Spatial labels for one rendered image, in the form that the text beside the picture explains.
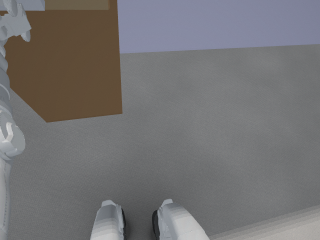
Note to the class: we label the left robot forearm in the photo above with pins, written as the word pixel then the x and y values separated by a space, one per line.
pixel 4 83

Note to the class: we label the left robot upper arm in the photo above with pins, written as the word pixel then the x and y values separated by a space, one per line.
pixel 12 143

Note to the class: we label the robot left thigh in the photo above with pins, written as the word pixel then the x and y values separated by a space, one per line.
pixel 108 223

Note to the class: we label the cabinet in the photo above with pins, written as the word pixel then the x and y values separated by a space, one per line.
pixel 70 69

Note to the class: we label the robot right shin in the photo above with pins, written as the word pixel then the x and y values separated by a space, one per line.
pixel 165 236

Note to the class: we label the handle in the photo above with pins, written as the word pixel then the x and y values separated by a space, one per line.
pixel 29 5

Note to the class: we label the drawer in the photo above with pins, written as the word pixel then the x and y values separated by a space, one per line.
pixel 76 5

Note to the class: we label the robot left hand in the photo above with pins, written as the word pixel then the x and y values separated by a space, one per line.
pixel 15 22

